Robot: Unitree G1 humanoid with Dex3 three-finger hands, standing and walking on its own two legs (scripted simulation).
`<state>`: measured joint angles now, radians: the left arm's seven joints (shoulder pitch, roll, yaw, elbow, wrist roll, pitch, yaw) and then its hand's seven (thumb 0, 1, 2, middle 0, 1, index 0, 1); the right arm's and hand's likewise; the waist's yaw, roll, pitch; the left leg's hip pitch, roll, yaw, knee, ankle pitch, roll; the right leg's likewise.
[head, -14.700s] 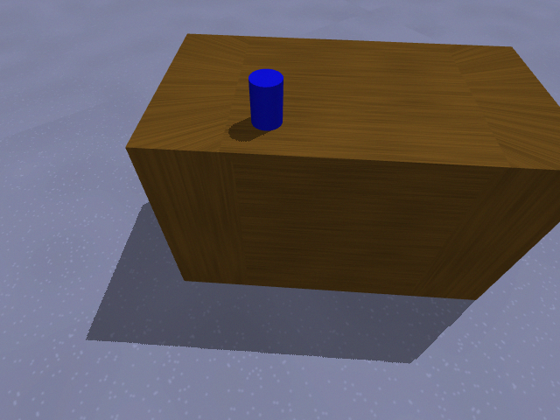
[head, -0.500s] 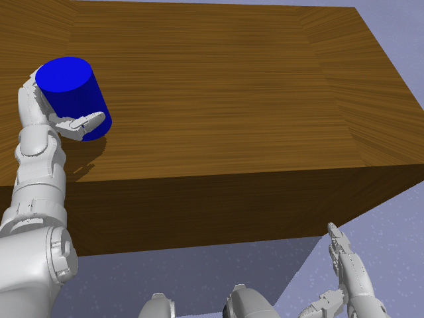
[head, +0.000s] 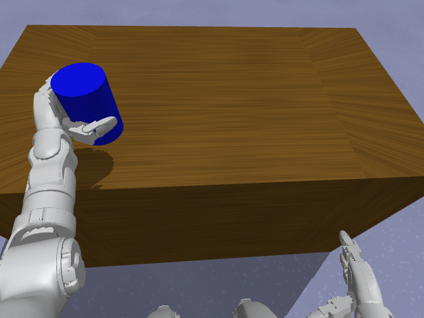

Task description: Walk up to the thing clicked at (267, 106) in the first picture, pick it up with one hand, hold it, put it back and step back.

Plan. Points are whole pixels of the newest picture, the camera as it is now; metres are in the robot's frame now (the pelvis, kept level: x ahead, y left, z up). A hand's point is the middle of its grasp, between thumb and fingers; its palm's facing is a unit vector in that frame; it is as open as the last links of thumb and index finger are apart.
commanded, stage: lift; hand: left
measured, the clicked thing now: (91, 106) +0.47 +0.19 +0.12
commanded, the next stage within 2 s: hold in 1.08 s
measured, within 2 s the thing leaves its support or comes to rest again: neither
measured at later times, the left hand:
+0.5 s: hand (72, 107) +0.40 +0.19 +0.19, palm faces +0.22 -0.98 -0.04, open 11.5 cm
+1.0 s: hand (58, 121) +0.33 +0.17 +0.23, palm faces +0.20 -0.98 -0.02, open 11.5 cm
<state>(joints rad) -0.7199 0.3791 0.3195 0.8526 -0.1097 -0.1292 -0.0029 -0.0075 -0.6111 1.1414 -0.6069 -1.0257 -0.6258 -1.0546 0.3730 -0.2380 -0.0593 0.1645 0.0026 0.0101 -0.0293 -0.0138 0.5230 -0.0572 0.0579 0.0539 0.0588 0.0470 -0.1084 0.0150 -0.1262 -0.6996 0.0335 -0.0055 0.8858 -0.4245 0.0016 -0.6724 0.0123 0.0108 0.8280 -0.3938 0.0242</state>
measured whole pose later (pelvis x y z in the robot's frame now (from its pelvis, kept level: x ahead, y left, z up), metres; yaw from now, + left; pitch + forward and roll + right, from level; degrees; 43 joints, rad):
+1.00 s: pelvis -0.01 -0.01 +0.03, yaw +2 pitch +0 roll +0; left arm -0.35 0.25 0.23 -0.01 -0.21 0.46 0.03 -0.01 -0.61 1.14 -0.62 -1.01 -0.64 -1.04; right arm 0.27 -0.22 -0.08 0.58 0.03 -0.21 -0.10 -0.01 0.52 -0.05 0.06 0.05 0.06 0.05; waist 0.00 0.06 -0.08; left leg -0.35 0.01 -0.02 0.67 -0.33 -0.01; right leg -0.33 -0.01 -0.01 0.66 -0.33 0.01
